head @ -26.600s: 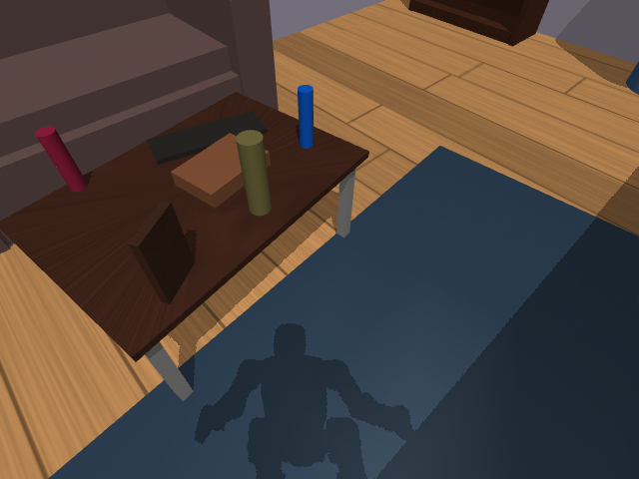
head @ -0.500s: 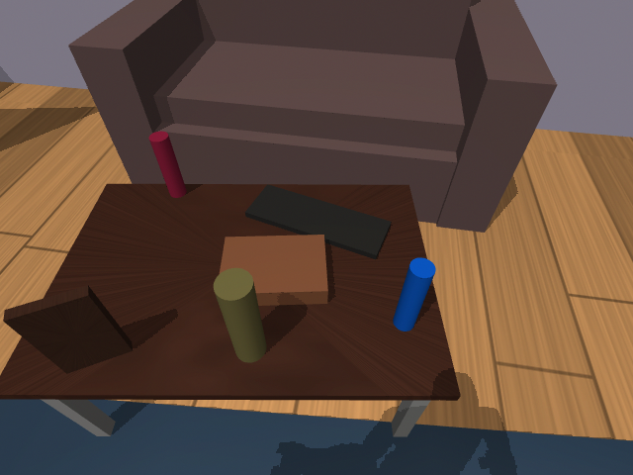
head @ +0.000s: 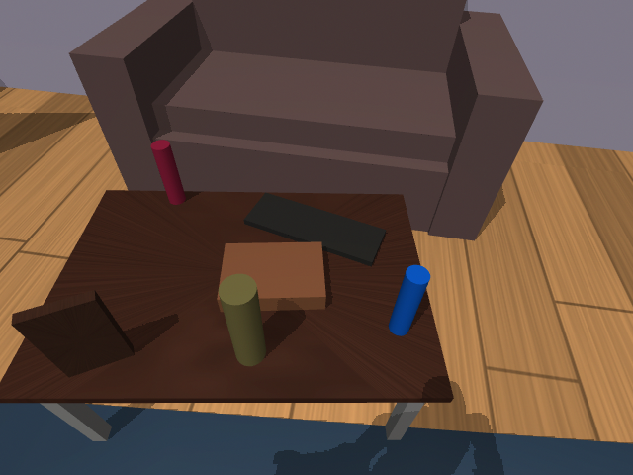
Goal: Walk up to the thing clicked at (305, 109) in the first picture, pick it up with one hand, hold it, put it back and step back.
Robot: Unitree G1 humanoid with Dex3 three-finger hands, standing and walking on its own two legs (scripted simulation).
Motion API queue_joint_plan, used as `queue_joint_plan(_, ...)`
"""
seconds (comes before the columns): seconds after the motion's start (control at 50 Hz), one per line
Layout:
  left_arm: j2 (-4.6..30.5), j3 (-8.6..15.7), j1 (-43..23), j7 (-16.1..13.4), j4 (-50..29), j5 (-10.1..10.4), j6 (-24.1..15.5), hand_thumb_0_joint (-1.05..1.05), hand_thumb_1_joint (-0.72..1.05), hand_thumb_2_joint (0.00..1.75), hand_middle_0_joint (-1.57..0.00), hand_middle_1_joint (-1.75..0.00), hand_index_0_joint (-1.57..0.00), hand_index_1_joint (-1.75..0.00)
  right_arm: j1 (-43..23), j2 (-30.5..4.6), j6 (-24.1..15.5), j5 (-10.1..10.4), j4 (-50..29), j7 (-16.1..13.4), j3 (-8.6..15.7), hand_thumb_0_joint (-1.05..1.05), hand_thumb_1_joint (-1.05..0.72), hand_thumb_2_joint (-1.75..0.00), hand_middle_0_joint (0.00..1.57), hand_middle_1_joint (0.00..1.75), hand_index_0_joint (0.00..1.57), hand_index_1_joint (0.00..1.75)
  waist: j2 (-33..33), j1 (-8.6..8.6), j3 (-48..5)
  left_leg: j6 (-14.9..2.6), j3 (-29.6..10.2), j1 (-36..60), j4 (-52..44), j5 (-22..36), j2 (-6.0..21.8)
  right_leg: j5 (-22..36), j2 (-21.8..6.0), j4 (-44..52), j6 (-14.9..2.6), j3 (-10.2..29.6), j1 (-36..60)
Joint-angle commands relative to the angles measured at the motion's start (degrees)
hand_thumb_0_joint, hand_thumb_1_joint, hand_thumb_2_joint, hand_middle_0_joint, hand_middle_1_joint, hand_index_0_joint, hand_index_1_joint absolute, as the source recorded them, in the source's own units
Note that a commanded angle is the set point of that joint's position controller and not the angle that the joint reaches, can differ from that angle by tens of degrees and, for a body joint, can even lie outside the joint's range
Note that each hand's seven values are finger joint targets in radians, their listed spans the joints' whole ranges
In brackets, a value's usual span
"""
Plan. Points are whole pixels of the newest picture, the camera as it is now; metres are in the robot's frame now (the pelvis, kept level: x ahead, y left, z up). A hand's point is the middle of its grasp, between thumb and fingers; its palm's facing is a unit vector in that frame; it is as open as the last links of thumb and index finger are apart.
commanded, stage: stand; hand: right
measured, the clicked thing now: (407, 303) +0.53 -0.20 -0.25
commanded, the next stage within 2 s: step back in 1.54 s
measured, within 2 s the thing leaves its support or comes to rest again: neither
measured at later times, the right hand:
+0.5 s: hand out of the picture +0.07 -0.24 -0.15, palm faces -0.02 +0.94 -0.35, open 7.4 cm
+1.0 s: hand out of the picture +0.08 -0.25 -0.15, palm faces -0.02 +0.94 -0.35, open 7.4 cm
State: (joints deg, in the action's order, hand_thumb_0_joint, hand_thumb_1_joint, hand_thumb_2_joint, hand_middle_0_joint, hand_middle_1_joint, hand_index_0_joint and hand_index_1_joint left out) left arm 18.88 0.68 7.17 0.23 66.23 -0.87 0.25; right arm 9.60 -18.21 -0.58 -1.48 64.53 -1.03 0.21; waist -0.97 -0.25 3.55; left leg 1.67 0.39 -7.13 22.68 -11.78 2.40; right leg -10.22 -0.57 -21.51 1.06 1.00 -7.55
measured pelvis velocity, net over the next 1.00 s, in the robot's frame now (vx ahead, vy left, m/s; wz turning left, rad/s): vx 0.01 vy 0.01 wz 0.00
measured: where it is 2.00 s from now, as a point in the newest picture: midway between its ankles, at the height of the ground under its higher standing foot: outside the picture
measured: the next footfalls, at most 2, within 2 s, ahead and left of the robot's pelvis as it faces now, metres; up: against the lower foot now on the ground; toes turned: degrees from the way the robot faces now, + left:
left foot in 2.00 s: -0.06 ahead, +0.14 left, +0.00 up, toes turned +0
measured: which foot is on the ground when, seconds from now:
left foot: down 0.00-1.00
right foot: down 0.00-1.00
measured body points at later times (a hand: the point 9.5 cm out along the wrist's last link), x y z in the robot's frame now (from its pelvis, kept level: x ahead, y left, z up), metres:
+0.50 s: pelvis +0.00 +0.01 +0.00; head +0.01 +0.02 +0.45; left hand +0.07 +0.30 -0.14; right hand +0.07 -0.29 -0.13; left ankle +0.01 +0.14 -0.74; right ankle +0.02 -0.13 -0.74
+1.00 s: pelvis +0.01 +0.01 +0.00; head +0.02 +0.01 +0.45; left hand +0.08 +0.30 -0.14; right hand +0.08 -0.29 -0.13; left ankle +0.01 +0.14 -0.74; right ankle +0.02 -0.13 -0.74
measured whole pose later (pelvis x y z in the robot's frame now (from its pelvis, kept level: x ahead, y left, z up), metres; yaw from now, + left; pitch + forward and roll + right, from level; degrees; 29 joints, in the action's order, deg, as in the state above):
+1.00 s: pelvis +0.01 +0.01 +0.00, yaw +0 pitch -3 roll +0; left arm 19.4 -0.1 6.5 0.4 66.1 -0.5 -0.1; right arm 6.8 -19.6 -0.4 -0.9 65.4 -0.2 0.2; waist -0.3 -0.4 3.6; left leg 1.0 0.7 -5.7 19.4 -11.0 1.4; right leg -9.7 -1.6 -18.8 1.8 1.2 -6.4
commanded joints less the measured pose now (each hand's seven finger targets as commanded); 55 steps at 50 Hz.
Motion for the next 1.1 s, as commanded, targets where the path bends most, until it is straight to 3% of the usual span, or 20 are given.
queue_joint_plan(0.0, 11.3, 1.9, -2.3, -0.9, -2.8, -0.1, -1.5, 0.00, 0.90, 0.90, -0.20, -0.30, -0.20, -0.30, -2.2, -12.0, -1.2, 0.3, -2.5, -0.5, 2.0, 0.00, -0.90, -0.90, 0.20, 0.30, 0.20, 0.30, 1.3, 0.34, -2.2, -2.41, -4.7, -1.1, -6.0, 2.1, 4.5, 1.6, -5.3, 4.7, -1.90, 4.9, 0.3)
queue_joint_plan(0.12, 11.4, 1.7, -2.4, -0.9, -2.4, 0.0, -1.5, 0.00, 0.90, 0.90, -0.20, -0.30, -0.20, -0.30, -2.6, -12.7, -1.2, 0.3, -1.8, -0.5, 2.0, 0.00, -0.90, -0.90, 0.20, 0.30, 0.20, 0.30, 1.3, 0.33, -2.8, -2.51, -4.7, -0.1, -6.6, 3.4, 4.9, 3.8, -5.7, 4.5, -1.73, 4.7, 1.0)
queue_joint_plan(0.18, 11.5, 1.5, -2.4, -1.0, -2.2, -0.2, -1.4, 0.00, 0.90, 0.90, -0.20, -0.30, -0.20, -0.30, -3.2, -12.7, -1.0, 0.5, -1.8, -0.4, 2.0, 0.00, -0.90, -0.90, 0.20, 0.30, 0.20, 0.30, 0.4, 0.30, -1.7, -2.45, -4.7, -0.8, -7.1, 1.2, 4.6, 1.2, -5.5, 5.2, -1.55, 4.4, 0.3)
queue_joint_plan(0.34, 11.5, 1.3, -2.0, -0.8, -2.3, 0.0, -1.5, 0.00, 0.90, 0.90, -0.20, -0.30, -0.20, -0.30, -3.9, -13.3, -1.0, 0.5, -1.7, -0.1, 2.1, 0.00, -0.90, -0.90, 0.20, 0.30, 0.20, 0.30, 1.2, 0.33, -2.1, -2.62, -4.7, -0.5, -7.5, 1.1, 4.8, 2.6, -6.0, 5.5, -1.66, 4.6, 0.2)
queue_joint_plan(0.64, 12.0, 1.5, -2.1, -0.9, -3.0, 0.1, -1.6, 0.00, 0.90, 0.90, -0.20, -0.30, -0.20, -0.30, -4.4, -13.7, -1.2, 0.6, -2.0, 0.0, 1.9, 0.00, -0.90, -0.90, 0.20, 0.30, 0.20, 0.30, 1.4, 0.40, -4.2, -2.63, -4.3, 0.6, -6.9, 8.3, 5.2, 8.1, -6.5, 4.7, -1.43, 4.1, 2.7)
queue_joint_plan(0.82, 12.5, 1.5, -2.2, -0.8, -3.1, 0.1, -1.6, 0.00, 0.90, 0.90, -0.20, -0.30, -0.20, -0.30, -4.6, -13.6, -1.0, 0.8, -2.1, 0.2, 2.1, 0.00, -0.90, -0.90, 0.20, 0.30, 0.20, 0.30, -0.1, 0.03, -2.6, -2.48, -4.4, 0.8, -7.4, 2.8, 4.7, 3.4, -6.4, 6.1, -1.64, 4.4, 0.2)
queue_joint_plan(0.96, 13.0, 1.7, -2.6, -0.9, -3.6, 0.2, -1.9, 0.00, 0.90, 0.90, -0.20, -0.30, -0.20, -0.30, -4.9, -13.7, -1.1, 0.8, -2.4, 0.2, 2.1, 0.00, -0.90, -0.90, 0.20, 0.30, 0.20, 0.30, 0.3, -0.05, -5.0, -2.76, -4.2, 2.2, -6.2, 8.7, 5.2, 9.2, -6.9, 5.0, -1.82, 4.3, 2.5)
queue_joint_plan(1.08, 12.5, 1.6, -2.6, -0.9, -3.6, 0.3, -1.8, 0.00, 0.90, 0.90, -0.20, -0.30, -0.20, -0.30, -4.5, -13.7, -1.0, 0.8, -2.3, 0.1, 2.0, 0.00, -0.90, -0.90, 0.20, 0.30, 0.20, 0.30, 0.6, 0.17, -4.9, -2.72, -4.1, 1.9, -6.2, 9.9, 5.2, 10.2, -7.0, 5.0, -1.73, 4.0, 3.3)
